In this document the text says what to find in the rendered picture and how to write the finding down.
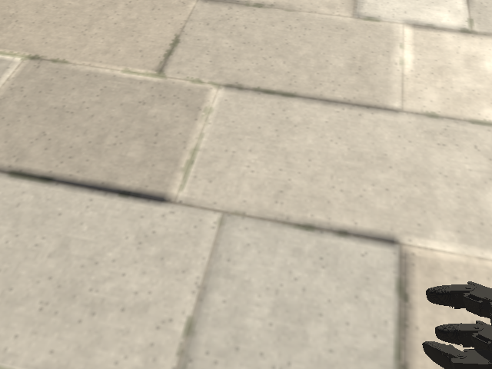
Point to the right robot hand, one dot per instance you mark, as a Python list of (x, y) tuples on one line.
[(477, 299)]

